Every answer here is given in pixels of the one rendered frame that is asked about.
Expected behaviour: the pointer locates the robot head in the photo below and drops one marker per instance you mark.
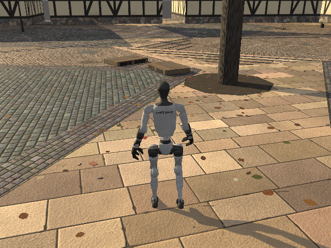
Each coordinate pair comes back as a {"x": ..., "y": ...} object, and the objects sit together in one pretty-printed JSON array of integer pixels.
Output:
[{"x": 163, "y": 91}]

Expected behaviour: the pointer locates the right robot shin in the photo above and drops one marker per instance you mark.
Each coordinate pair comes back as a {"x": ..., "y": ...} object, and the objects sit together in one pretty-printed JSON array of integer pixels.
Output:
[{"x": 179, "y": 184}]

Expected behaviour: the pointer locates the right robot upper arm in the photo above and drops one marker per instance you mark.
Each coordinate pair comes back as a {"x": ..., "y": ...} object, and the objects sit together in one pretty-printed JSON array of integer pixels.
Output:
[{"x": 183, "y": 116}]

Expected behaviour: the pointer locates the left robot upper arm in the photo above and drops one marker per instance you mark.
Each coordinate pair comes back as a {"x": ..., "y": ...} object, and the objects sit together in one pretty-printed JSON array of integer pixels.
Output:
[{"x": 145, "y": 117}]

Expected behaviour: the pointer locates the left robot hand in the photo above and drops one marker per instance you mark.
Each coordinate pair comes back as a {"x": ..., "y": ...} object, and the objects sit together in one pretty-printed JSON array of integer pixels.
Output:
[{"x": 134, "y": 152}]

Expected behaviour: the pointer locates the right robot hand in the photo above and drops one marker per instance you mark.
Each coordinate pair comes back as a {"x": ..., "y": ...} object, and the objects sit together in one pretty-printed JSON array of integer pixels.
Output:
[{"x": 189, "y": 143}]

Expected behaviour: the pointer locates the robot right forearm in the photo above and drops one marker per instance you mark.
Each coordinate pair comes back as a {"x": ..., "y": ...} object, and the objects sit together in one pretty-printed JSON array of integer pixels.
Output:
[{"x": 189, "y": 133}]

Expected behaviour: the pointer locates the robot left forearm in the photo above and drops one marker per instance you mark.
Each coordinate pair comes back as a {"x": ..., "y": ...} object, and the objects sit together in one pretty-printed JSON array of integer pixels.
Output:
[{"x": 138, "y": 139}]

